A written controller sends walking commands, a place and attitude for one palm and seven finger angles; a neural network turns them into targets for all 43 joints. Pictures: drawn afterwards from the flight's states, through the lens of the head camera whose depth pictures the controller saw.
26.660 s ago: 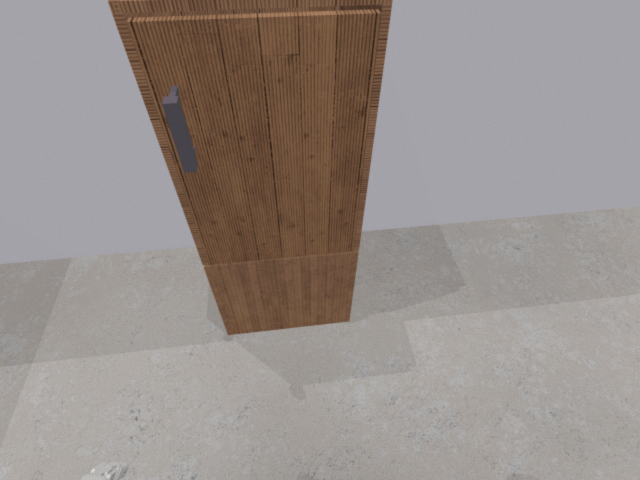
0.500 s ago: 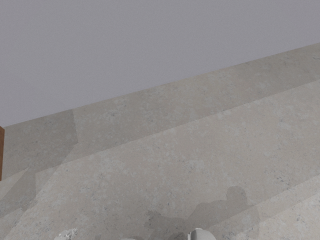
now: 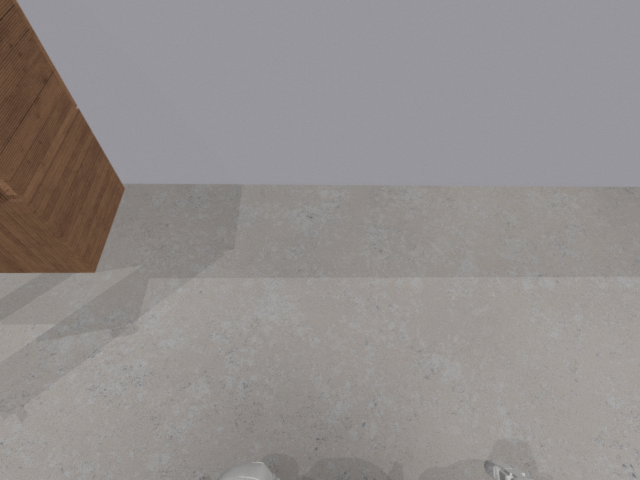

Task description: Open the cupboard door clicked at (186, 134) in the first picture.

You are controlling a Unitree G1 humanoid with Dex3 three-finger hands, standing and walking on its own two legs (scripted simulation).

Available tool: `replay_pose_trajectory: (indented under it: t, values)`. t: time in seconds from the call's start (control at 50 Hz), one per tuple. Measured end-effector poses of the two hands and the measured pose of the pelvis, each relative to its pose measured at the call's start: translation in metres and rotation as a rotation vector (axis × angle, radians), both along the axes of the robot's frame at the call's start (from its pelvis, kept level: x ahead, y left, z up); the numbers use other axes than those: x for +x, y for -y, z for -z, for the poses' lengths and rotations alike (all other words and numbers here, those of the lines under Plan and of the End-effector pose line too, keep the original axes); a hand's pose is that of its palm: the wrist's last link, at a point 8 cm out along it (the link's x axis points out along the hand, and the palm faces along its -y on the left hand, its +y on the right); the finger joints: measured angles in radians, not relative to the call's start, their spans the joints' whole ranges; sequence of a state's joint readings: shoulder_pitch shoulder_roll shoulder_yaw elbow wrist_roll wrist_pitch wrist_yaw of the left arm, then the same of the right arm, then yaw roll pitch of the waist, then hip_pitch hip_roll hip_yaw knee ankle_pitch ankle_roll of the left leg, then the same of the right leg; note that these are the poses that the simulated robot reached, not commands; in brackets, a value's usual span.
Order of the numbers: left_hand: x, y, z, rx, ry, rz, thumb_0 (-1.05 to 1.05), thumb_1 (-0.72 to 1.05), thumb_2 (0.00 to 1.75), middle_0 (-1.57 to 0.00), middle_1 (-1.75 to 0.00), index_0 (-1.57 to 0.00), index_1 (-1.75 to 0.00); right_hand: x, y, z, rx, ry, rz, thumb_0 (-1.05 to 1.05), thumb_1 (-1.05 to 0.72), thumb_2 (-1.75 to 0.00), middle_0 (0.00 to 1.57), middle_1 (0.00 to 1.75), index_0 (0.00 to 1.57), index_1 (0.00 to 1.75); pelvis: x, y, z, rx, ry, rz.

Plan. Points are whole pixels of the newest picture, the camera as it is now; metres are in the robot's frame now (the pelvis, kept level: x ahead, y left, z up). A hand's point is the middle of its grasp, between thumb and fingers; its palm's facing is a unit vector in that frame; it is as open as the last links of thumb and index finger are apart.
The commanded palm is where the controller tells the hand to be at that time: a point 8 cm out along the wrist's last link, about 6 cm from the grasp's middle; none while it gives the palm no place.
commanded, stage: turn to face it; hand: left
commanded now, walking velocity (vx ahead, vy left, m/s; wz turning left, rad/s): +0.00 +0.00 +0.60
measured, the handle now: out of the picture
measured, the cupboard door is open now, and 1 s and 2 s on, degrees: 44 44 44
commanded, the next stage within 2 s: take the last steps up to it in 1.32 s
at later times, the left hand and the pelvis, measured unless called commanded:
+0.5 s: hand out of the picture +0.08 +0.19 -0.14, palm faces +0.26 -0.92 -0.28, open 7.4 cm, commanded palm none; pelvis +0.02 -0.03 +0.00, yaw +16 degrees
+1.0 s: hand out of the picture -0.06 +0.21 -0.17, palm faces +0.57 -0.78 -0.25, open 7.4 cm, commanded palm none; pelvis +0.01 +0.00 +0.01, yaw +33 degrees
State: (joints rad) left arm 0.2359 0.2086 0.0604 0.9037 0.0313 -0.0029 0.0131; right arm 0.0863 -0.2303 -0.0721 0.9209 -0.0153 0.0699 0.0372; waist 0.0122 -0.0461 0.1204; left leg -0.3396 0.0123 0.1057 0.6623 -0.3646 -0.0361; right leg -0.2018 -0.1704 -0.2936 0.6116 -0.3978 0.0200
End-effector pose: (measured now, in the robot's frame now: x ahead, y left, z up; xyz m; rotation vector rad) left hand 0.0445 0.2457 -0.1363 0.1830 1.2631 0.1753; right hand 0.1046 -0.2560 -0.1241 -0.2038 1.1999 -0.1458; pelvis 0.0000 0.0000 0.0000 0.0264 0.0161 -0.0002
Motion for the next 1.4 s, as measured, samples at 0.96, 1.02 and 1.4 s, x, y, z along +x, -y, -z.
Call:
replay_pose_trajectory:
  t: [0.96, 1.02, 1.4]
  values:
    - [-0.143, 0.003, 0.003, 0.000, -0.045, -0.600, 0.01, 0.91, 0.90, -0.20, -0.30, -0.20, -0.30, 0.138, -0.098, -0.017, -0.033, 0.093, -0.594, 0.00, -0.90, -0.89, 0.20, 0.29, 0.21, 0.30, 0.010, 0.004, -0.002, -0.036, 0.012, -0.561]
    - [-0.137, 0.000, -0.005, 0.011, -0.011, -0.611, 0.01, 0.91, 0.90, -0.20, -0.30, -0.20, -0.30, 0.132, -0.102, -0.017, -0.026, 0.066, -0.610, 0.00, -0.90, -0.89, 0.20, 0.29, 0.21, 0.30, 0.011, 0.003, -0.008, -0.044, 0.009, -0.580]
    - [-0.101, 0.069, -0.022, 0.033, 0.054, -0.694, 0.00, 0.91, 0.90, -0.20, -0.30, -0.20, -0.30, 0.120, -0.056, 0.019, 0.016, -0.164, -0.619, 0.00, -0.90, -0.89, 0.20, 0.29, 0.20, 0.30, 0.042, 0.039, -0.009, 0.005, 0.016, -0.721]
